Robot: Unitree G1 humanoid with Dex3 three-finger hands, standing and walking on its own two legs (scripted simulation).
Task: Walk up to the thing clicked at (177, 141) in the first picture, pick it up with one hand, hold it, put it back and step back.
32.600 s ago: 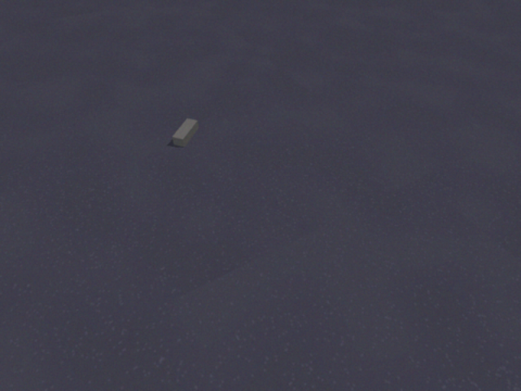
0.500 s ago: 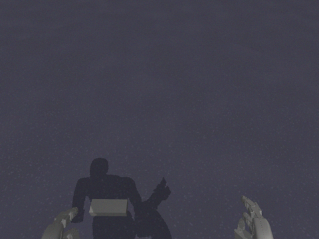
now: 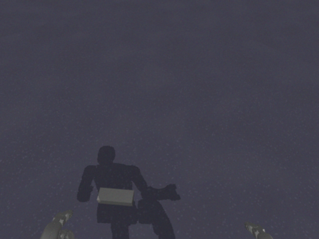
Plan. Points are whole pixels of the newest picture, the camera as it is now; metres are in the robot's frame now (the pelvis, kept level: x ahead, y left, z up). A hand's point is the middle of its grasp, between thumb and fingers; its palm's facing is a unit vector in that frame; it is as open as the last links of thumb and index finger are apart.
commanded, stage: stand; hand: left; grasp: from above
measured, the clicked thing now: (116, 196) +0.46 +0.24 -0.71
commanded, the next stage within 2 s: none
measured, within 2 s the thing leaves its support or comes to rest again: neither
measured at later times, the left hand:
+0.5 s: hand out of the picture +0.04 +0.24 -0.12, palm faces +0.06 -0.94 -0.33, open 7.3 cm
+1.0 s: hand out of the picture +0.05 +0.23 -0.12, palm faces +0.05 -0.94 -0.34, open 7.3 cm
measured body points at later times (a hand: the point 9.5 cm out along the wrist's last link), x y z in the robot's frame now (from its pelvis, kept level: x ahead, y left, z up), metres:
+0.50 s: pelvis +0.00 +0.00 +0.04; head +0.01 -0.01 +0.49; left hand +0.04 +0.28 -0.10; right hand +0.08 -0.27 -0.11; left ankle +0.01 +0.12 -0.70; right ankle +0.01 -0.14 -0.70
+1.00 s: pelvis +0.00 -0.01 +0.04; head +0.01 -0.02 +0.49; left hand +0.05 +0.28 -0.10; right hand +0.07 -0.30 -0.10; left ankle +0.01 +0.12 -0.70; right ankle +0.01 -0.14 -0.70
